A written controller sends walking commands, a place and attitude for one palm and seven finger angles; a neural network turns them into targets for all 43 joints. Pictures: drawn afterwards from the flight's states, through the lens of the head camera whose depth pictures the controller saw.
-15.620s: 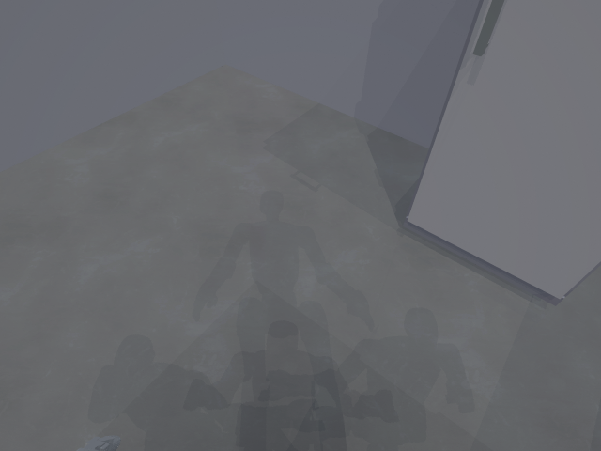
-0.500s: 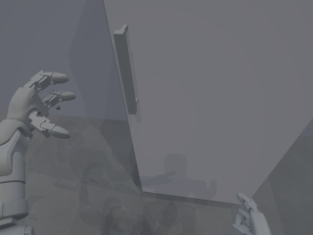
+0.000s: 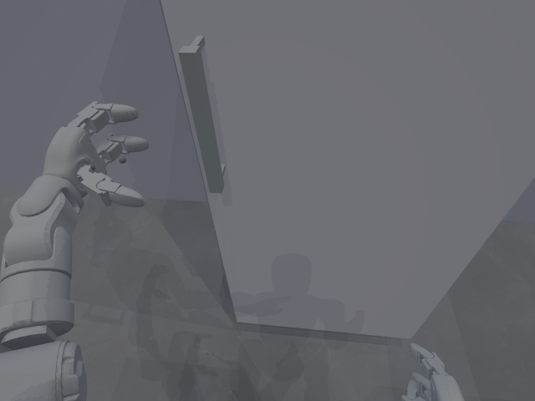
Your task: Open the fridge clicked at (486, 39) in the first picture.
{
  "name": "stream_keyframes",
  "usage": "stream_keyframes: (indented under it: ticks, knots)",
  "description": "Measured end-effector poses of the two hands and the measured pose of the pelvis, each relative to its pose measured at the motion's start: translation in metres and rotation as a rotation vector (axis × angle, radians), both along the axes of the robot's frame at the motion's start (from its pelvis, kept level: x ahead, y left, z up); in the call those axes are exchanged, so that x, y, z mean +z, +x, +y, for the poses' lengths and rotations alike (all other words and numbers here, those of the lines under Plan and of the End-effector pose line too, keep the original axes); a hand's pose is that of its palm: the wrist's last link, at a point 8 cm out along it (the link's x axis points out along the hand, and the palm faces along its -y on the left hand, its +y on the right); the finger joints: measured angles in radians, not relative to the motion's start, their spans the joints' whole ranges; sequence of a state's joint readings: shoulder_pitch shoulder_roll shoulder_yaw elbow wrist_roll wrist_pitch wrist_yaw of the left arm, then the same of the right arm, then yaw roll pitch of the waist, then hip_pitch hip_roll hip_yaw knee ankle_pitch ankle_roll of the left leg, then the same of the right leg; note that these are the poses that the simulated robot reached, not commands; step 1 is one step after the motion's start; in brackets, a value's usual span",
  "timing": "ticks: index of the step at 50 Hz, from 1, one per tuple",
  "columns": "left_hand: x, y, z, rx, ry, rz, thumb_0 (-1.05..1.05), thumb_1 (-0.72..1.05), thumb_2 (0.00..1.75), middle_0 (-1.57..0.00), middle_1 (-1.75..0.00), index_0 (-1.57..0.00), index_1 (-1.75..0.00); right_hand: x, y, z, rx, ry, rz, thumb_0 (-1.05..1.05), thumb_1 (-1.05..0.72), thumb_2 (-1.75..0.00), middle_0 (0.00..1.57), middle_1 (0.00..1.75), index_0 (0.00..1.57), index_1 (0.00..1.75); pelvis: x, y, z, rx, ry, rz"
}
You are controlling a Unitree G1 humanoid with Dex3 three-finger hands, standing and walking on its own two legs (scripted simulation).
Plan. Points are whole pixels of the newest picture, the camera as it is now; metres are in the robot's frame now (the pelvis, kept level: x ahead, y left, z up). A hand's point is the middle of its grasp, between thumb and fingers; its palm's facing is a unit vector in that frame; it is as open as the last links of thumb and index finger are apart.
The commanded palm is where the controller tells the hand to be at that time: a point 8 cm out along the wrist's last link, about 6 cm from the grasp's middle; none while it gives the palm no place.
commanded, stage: move the hooked fingers beside the handle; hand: left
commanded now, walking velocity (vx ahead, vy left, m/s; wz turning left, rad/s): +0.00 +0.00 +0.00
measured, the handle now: (209, 123) +0.49 +0.13 +0.19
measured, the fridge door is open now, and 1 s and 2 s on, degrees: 0 0 0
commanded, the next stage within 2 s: feel for the door with the fingertips in 1.34 s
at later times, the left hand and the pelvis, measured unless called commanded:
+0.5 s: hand (163, 140) +0.43 +0.19 +0.20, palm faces -0.02 -1.00 -0.03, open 14.0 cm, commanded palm +0.41 +0.24 +0.19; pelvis +0.00 +0.00 +0.00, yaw +0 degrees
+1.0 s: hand (158, 140) +0.43 +0.19 +0.20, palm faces -0.01 -1.00 -0.02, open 14.0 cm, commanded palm +0.40 +0.25 +0.19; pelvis +0.01 +0.00 +0.00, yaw -1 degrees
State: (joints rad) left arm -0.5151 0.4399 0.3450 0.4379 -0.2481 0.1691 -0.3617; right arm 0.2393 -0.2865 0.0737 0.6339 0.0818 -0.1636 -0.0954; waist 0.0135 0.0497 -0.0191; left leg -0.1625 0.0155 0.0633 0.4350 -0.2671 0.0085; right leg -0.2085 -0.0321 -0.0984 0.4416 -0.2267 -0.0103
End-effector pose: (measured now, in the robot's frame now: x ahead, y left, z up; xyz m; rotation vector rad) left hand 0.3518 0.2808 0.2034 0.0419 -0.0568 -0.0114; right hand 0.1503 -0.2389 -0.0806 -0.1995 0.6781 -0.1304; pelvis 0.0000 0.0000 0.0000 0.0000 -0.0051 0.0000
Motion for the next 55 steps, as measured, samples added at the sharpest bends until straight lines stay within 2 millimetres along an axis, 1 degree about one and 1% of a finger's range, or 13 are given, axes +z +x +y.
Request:
stream_keyframes:
  ticks: [12,17,26,32,39,44,48,55]
  knots:
    - [-0.005,0.02,-0.01,0.015,-0.007,0.028,-0.01,-0.5,0.3,-0.3,-1.2,-0.3,-1.2,-0.007,-0.015,-0.007,-0.036,-0.006,0.061,0.01,-0.9,-0.9,0.21,0.3,0.21,0.3,0.0,0.001,-0.002,-0.004,0.0,0.01]
    - [-0.001,0.031,-0.021,-0.003,-0.003,0.016,-0.01,-0.5,0.3,-0.3,-1.2,-0.3,-1.2,-0.01,-0.02,-0.01,-0.044,-0.009,0.087,0.01,-0.9,-0.9,0.2,0.3,0.21,0.3,0.0,0.002,-0.002,-0.001,0.0,0.015]
    - [-0.005,0.056,-0.041,-0.002,-0.017,0.043,-0.01,-0.5,0.3,-0.3,-1.2,-0.3,-1.2,-0.017,-0.035,-0.014,-0.073,-0.003,0.139,0.01,-0.9,-0.9,0.21,0.3,0.21,0.3,0.0,0.003,-0.003,-0.008,0.003,0.03]
    - [-0.005,0.067,-0.04,0.013,-0.017,0.037,-0.01,-0.5,0.3,-0.3,-1.2,-0.3,-1.2,-0.021,-0.052,-0.02,-0.106,-0.004,0.18,0.01,-0.9,-0.9,0.21,0.3,0.21,0.3,0.0,0.005,-0.005,-0.021,0.004,0.039]
    - [-0.009,0.064,-0.034,0.007,-0.021,0.034,-0.01,-0.5,0.3,-0.3,-1.2,-0.3,-1.2,-0.024,-0.066,-0.028,-0.129,-0.011,0.224,0.01,-0.9,-0.9,0.21,0.3,0.21,0.3,0.0,0.007,-0.006,-0.025,0.003,0.042]
    - [-0.009,0.058,-0.032,0.009,-0.01,0.024,-0.01,-0.5,0.3,-0.3,-1.2,-0.3,-1.2,-0.023,-0.063,-0.029,-0.125,-0.019,0.218,0.01,-0.91,-0.9,0.2,0.3,0.21,0.3,0.0,0.007,-0.005,-0.022,0.002,0.038]
    - [-0.006,0.054,-0.033,0.0,-0.023,0.008,-0.01,-0.5,0.3,-0.3,-1.2,-0.3,-1.2,-0.02,-0.053,-0.027,-0.112,-0.017,0.19,0.01,-0.91,-0.9,0.2,0.3,0.21,0.3,0.0,0.006,-0.005,-0.02,0.001,0.032]
    - [-0.011,0.054,-0.031,0.013,-0.017,0.053,-0.01,-0.5,0.3,-0.3,-1.2,-0.3,-1.2,-0.014,-0.034,-0.019,-0.084,-0.012,0.134,0.01,-0.91,-0.9,0.2,0.3,0.21,0.3,0.0,0.002,-0.004,-0.012,0.001,0.033]
